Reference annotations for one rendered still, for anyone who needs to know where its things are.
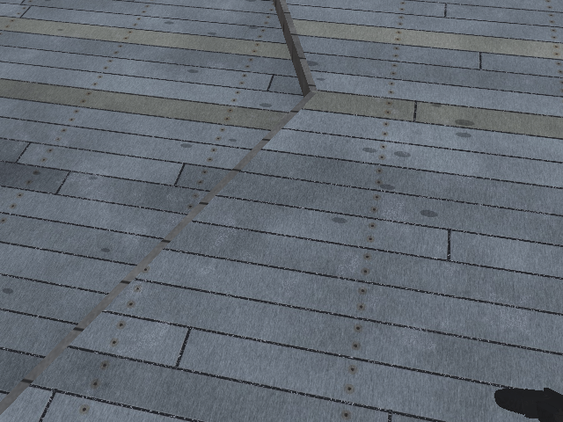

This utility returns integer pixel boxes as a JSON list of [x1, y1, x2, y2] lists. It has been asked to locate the right robot hand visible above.
[[494, 388, 563, 422]]

